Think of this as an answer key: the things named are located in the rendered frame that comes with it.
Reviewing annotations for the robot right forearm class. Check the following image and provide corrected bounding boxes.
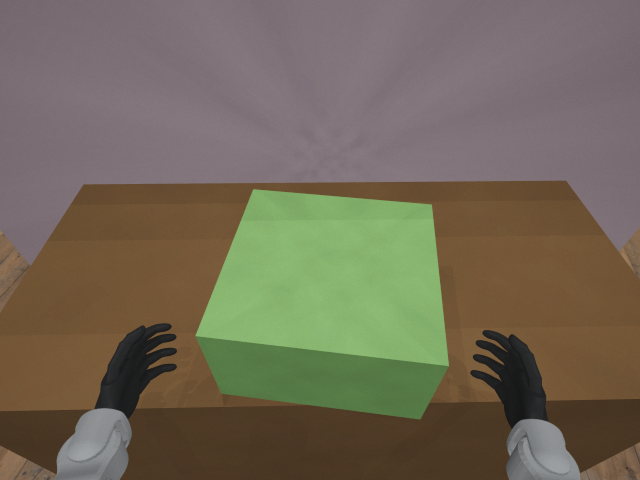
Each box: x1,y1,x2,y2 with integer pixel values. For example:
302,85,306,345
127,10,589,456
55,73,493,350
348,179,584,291
506,419,580,480

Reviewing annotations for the pedestal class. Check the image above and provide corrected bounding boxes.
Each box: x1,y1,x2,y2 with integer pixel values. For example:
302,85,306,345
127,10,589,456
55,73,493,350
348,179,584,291
0,181,640,480

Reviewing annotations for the robot right hand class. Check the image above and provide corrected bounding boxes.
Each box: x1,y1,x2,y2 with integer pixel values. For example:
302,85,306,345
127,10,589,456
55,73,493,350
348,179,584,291
470,330,549,428

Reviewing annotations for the robot left hand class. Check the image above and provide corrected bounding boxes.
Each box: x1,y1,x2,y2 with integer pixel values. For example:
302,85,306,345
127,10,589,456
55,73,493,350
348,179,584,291
94,323,177,419

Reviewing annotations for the robot left forearm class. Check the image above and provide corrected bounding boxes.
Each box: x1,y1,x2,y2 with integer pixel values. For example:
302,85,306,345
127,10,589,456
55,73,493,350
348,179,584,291
54,408,132,480

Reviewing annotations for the carton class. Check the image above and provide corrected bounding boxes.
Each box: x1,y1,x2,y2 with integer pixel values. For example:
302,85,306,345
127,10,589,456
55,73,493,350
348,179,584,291
195,189,449,419

